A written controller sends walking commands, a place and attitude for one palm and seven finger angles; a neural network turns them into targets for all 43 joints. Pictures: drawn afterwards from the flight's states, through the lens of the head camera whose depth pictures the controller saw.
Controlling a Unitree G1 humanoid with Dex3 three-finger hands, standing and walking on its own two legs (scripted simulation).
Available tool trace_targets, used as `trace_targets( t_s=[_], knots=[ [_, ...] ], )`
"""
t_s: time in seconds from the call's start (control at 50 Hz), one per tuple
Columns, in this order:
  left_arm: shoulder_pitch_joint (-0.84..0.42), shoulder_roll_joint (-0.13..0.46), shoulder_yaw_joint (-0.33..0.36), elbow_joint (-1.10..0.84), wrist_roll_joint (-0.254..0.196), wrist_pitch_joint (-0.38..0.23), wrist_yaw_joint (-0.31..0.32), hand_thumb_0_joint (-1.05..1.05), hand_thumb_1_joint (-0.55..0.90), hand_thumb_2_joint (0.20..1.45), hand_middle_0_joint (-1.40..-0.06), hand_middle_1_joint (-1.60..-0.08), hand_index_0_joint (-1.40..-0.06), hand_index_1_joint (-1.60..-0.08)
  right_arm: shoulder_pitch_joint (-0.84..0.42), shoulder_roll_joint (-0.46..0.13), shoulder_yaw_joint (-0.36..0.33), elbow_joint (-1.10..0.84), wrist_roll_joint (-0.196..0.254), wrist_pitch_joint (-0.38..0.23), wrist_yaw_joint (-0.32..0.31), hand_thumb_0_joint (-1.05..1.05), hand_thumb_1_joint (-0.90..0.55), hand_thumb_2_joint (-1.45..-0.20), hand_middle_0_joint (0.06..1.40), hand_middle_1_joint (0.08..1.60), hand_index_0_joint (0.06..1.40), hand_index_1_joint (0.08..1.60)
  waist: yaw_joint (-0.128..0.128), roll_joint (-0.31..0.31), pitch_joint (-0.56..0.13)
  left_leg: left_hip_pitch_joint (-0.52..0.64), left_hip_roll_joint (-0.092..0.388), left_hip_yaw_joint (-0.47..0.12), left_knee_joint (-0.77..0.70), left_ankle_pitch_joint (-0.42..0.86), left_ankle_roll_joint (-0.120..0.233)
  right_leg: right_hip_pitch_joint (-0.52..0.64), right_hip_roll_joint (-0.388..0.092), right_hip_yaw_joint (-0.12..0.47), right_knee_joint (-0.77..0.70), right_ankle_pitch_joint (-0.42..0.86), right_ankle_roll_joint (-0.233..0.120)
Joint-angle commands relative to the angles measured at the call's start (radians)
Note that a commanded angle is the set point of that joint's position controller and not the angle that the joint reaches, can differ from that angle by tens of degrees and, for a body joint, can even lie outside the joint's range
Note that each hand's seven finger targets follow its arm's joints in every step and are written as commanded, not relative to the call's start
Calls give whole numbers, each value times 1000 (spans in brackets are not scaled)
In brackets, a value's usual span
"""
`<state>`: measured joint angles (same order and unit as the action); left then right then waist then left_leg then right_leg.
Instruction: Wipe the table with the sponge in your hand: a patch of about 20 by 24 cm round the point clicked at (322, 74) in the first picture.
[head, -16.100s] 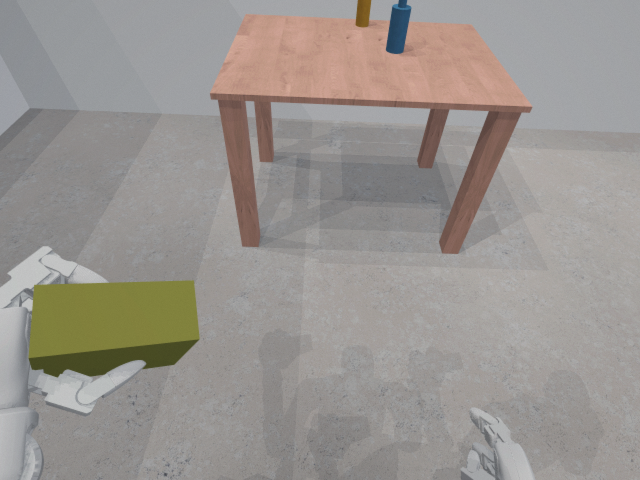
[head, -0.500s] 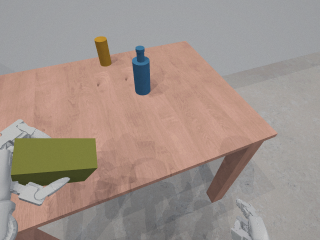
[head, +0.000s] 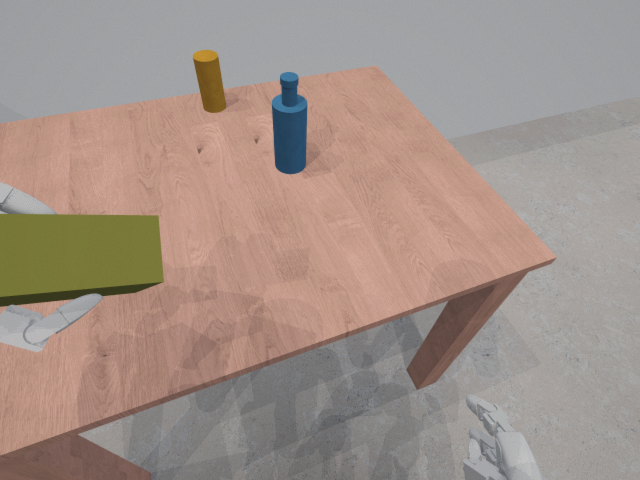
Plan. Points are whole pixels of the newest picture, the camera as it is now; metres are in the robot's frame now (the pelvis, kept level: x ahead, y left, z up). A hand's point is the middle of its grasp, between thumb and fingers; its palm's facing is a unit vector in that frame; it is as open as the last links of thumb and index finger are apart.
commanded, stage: come to a stop and stand still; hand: left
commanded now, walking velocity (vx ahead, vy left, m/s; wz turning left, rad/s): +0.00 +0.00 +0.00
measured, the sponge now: (96, 260) +0.26 +0.23 +0.18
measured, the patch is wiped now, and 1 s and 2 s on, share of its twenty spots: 0.00 0.00 0.00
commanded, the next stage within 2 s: look again from close up in 0.88 s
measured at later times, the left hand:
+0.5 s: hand out of the picture +0.19 +0.31 +0.17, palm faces +0.40 -0.84 -0.37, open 10.2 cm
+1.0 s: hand (17, 352) +0.18 +0.27 +0.16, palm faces +0.35 -0.86 -0.36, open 10.2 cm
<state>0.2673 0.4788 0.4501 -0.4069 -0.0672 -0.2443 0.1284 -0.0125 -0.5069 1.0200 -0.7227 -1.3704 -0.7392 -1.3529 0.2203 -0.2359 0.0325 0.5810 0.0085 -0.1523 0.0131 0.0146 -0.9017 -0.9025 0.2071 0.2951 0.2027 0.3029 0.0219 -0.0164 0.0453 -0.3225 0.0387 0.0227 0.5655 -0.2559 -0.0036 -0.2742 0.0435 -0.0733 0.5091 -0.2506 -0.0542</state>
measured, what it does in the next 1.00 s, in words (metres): stands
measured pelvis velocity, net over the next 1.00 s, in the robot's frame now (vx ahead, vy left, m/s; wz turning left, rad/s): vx -0.03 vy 0.03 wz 0.01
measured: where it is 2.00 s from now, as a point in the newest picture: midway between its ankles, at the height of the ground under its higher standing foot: outside the picture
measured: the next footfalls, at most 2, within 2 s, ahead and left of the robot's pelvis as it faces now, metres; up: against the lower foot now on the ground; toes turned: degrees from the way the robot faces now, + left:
none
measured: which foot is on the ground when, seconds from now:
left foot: down 0.00-1.00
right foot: down 0.00-1.00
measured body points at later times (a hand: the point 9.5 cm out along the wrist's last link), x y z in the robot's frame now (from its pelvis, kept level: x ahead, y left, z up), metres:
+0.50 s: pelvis -0.03 +0.05 +0.00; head +0.00 +0.08 +0.45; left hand +0.17 +0.35 +0.19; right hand +0.17 -0.15 -0.06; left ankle +0.03 +0.12 -0.73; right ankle +0.01 -0.09 -0.73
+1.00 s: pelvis -0.03 +0.03 +0.01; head -0.03 +0.04 +0.46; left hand +0.16 +0.31 +0.18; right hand +0.14 -0.21 -0.05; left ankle +0.03 +0.12 -0.73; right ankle +0.01 -0.09 -0.73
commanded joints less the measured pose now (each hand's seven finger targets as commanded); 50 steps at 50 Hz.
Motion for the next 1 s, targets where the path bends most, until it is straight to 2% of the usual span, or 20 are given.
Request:
trace_targets(
  t_s=[0.0,0.06,0.08,0.2,0.28,0.38,0.44,0.48,0.5,0.54,0.58,0.6,0.66,0.68,0.7,0.78,0.8,0.88,0.9,0.98],
  knots=[
    [154,141,74,-232,-21,-79,19,0,100,1300,-1200,-1600,-1200,-1600,-34,-138,-73,-125,1,-71,2,0,-900,-900,200,300,200,300,21,11,-193,106,12,-81,-88,179,30,67,-167,134,-89,233,1],
    [116,171,114,-240,-23,-93,25,0,100,1300,-1200,-1600,-1200,-1600,-58,-142,-73,-110,-8,-75,-10,0,-900,-900,200,300,200,300,10,-2,-172,83,16,-98,-113,169,19,75,-157,114,-99,222,14],
    [86,227,146,-255,-22,-94,30,0,100,1300,-1200,-1600,-1200,-1600,-75,-150,-69,-108,-6,-70,-17,0,-900,-900,200,300,200,300,6,35,-193,100,20,-114,-132,158,20,73,-145,108,-81,187,15],
    [39,164,51,-341,-5,-101,22,0,100,1300,-1200,-1600,-1200,-1600,-56,-142,-66,-87,-12,-91,-16,0,-900,-900,200,300,200,300,12,190,-197,108,65,-160,-187,203,0,65,-123,48,-20,100,23],
    [49,140,26,-348,7,-82,20,0,100,1300,-1200,-1600,-1200,-1600,-77,-142,-72,-90,-11,-107,-8,0,-900,-900,200,300,200,300,12,202,-192,143,104,-188,-246,180,-4,-3,-110,49,60,-42,33],
    [18,133,39,-272,11,-51,11,0,100,1300,-1200,-1600,-1200,-1600,-77,-135,-74,-112,-8,-86,-17,0,-900,-900,200,300,200,300,7,136,-166,113,123,-184,-265,138,-15,0,-124,62,32,-42,37],
    [7,93,17,-257,1,-48,-3,0,100,1300,-1200,-1600,-1200,-1600,-88,-122,-65,-132,-4,-71,-24,0,-900,-900,200,300,200,300,3,82,-131,49,105,-182,-275,-26,-20,37,-125,68,-50,6,33],
    [18,118,40,-259,-1,-39,-5,0,100,1300,-1200,-1600,-1200,-1600,-102,-125,-66,-142,6,-68,-29,0,-900,-900,200,300,200,300,-1,108,-136,57,89,-180,-286,-82,-23,41,-124,84,-67,3,30],
    [32,64,4,-258,-3,-40,-10,0,100,1300,-1200,-1600,-1200,-1600,-100,-107,-56,-148,2,-65,-30,0,-900,-900,200,300,200,300,0,102,-132,49,88,-174,-290,-108,-18,48,-121,75,-79,13,31],
    [28,77,14,-266,-5,-38,-11,0,100,1300,-1200,-1600,-1200,-1600,-106,-109,-55,-153,2,-69,-35,0,-900,-900,200,300,200,300,-1,99,-135,48,81,-173,-285,-133,-12,50,-124,88,-101,4,30],
    [38,106,36,-269,-7,-27,-8,0,100,1300,-1200,-1600,-1200,-1600,-114,-112,-55,-159,7,-68,-41,0,-900,-900,200,300,200,300,-5,101,-154,83,69,-165,-269,-94,-12,45,-128,106,-119,4,27],
    [41,59,4,-272,-9,-29,-11,0,100,1300,-1200,-1600,-1200,-1600,-107,-99,-50,-157,4,-67,-42,0,-900,-900,200,300,200,300,-5,84,-160,83,71,-163,-267,-78,-12,56,-125,94,-120,21,28],
    [29,63,-1,-276,-11,-21,-12,0,100,1300,-1200,-1600,-1200,-1600,-115,-104,-51,-164,8,-73,-49,0,-900,-900,200,300,200,300,-11,63,-146,99,58,-154,-238,-57,1,36,-135,120,-157,17,24],
    [36,99,30,-272,-7,-15,-6,0,100,1300,-1200,-1600,-1200,-1600,-123,-111,-52,-161,10,-70,-53,0,-900,-900,200,300,200,300,-8,88,-155,110,58,-154,-242,-54,-1,39,-135,122,-156,14,25],
    [34,49,-9,-278,-9,-17,-10,0,100,1300,-1200,-1600,-1200,-1600,-118,-102,-47,-162,8,-68,-54,0,-900,-900,200,300,200,300,-9,86,-149,99,60,-151,-244,-54,2,47,-132,112,-157,20,26],
    [49,91,20,-287,-6,-8,-4,0,100,1300,-1200,-1600,-1200,-1600,-128,-114,-51,-165,15,-69,-60,0,-900,-900,200,300,200,300,-11,90,-151,118,53,-148,-224,-22,7,46,-139,129,-176,29,23],
    [54,53,-9,-291,-7,-11,-6,0,100,1300,-1200,-1600,-1200,-1600,-123,-106,-48,-166,13,-67,-61,0,-900,-900,200,300,200,300,-11,88,-148,108,55,-143,-227,-24,10,56,-138,117,-176,33,24],
    [92,91,26,-272,-5,-5,-1,0,100,1300,-1200,-1600,-1200,-1600,-126,-116,-51,-168,17,-65,-65,0,-900,-900,200,300,200,300,-10,73,-127,110,53,-145,-225,-30,11,39,-141,128,-198,12,23],
    [93,55,-2,-280,-6,-9,-5,0,100,1300,-1200,-1600,-1200,-1600,-120,-109,-47,-169,13,-62,-66,0,-900,-900,200,300,200,300,-11,66,-134,106,56,-140,-226,-29,14,50,-139,120,-196,19,25],
    [117,93,30,-271,-2,-6,0,0,100,1300,-1200,-1600,-1200,-1600,-120,-116,-51,-170,16,-61,-71,0,-900,-900,200,300,200,300,-10,86,-130,113,55,-139,-224,-41,16,39,-140,132,-209,-3,23]
  ],
)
